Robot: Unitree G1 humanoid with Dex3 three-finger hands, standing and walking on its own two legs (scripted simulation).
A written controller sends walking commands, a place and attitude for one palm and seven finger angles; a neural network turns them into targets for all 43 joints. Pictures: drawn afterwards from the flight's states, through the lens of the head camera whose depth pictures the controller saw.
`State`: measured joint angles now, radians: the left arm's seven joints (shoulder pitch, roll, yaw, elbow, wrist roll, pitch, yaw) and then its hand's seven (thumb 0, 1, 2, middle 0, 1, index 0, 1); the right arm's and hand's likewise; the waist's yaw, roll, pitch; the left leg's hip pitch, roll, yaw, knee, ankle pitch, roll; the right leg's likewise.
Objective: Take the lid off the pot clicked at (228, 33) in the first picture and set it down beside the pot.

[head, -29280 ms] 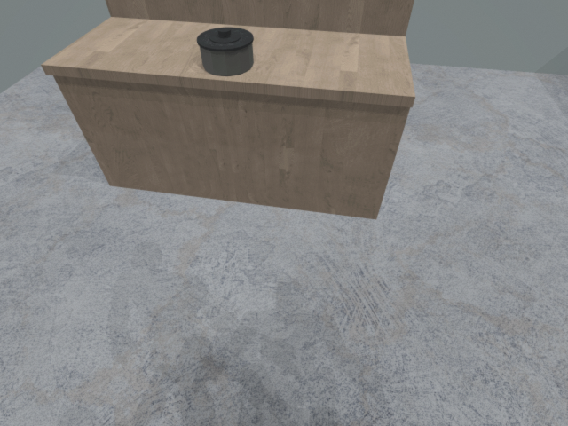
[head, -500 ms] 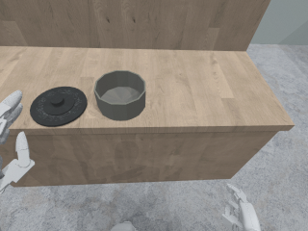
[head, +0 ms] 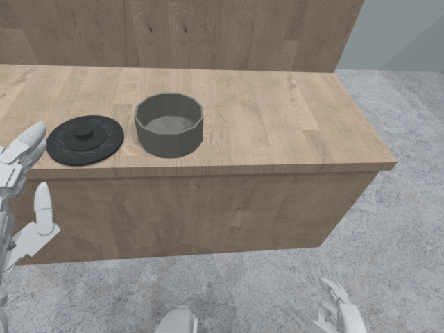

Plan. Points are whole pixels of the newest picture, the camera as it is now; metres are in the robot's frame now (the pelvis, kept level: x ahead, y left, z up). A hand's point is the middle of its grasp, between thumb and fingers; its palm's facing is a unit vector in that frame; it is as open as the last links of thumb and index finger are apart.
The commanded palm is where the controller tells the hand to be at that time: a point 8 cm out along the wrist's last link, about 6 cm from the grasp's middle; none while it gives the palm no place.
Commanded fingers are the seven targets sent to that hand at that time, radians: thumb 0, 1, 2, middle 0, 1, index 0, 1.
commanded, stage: step back with the hand held close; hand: left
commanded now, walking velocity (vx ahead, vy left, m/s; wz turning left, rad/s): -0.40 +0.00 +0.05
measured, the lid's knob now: (83, 131) +0.61 +0.42 -0.05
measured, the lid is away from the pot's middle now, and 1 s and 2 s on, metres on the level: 0.24 0.24 0.24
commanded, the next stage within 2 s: stop stepping back and stand still in 0.06 s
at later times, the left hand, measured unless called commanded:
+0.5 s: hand out of the picture +0.07 +0.26 +0.20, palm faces +0.34 -0.80 -0.49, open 7.4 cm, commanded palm +0.01 +0.30 +0.20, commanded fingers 0.00 0.90 0.90 -0.20 -0.30 -0.20 -0.30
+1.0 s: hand out of the picture +0.04 +0.29 +0.17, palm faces +0.29 -0.81 -0.52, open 7.4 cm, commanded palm none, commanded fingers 0.00 0.90 0.90 -0.20 -0.30 -0.20 -0.30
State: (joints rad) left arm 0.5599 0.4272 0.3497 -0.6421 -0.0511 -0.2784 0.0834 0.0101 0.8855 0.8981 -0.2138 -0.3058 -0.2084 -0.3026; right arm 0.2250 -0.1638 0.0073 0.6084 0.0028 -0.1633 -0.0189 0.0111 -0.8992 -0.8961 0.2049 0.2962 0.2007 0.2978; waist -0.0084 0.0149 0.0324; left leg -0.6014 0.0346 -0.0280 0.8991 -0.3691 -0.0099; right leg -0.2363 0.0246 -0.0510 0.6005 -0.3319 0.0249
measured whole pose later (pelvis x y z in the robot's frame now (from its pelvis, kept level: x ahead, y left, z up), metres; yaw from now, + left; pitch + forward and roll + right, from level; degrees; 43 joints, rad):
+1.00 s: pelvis -0.17 +0.06 +0.01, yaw -1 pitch +0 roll -3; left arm 0.56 0.43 0.37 -0.47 0.01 -0.22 0.08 0.00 0.89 0.90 -0.21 -0.31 -0.21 -0.30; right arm 0.31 -0.19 0.00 0.60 -0.01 -0.10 0.01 0.01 -0.90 -0.90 0.20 0.30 0.20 0.30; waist -0.04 0.04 -0.04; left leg -0.32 0.01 0.00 0.70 -0.39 0.05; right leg -0.37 0.00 -0.10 0.75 -0.38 -0.01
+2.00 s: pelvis -0.08 +0.06 +0.01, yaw +3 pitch -1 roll -1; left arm 0.20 0.15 0.03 1.04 0.00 0.00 0.04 0.00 0.91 0.90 -0.20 -0.30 -0.20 -0.30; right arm 0.28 -0.14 -0.05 1.05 -0.02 0.00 -0.04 0.01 -0.92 -0.90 0.20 0.30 0.20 0.30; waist -0.02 0.01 0.04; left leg -0.10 0.01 0.03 0.52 -0.41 0.01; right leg -0.18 0.00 0.02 0.54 -0.34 0.01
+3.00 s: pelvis -0.10 +0.06 +0.02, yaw +3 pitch -1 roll -1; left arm 0.25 0.15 0.03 1.10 0.00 0.00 0.04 0.01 0.93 0.90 -0.20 -0.30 -0.20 -0.30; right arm 0.31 -0.11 -0.03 1.10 -0.01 -0.01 -0.04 0.00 -0.91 -0.90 0.20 0.30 0.20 0.30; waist -0.02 0.01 0.06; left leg -0.10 0.01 0.04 0.47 -0.36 0.01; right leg -0.18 0.00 0.03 0.48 -0.29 0.02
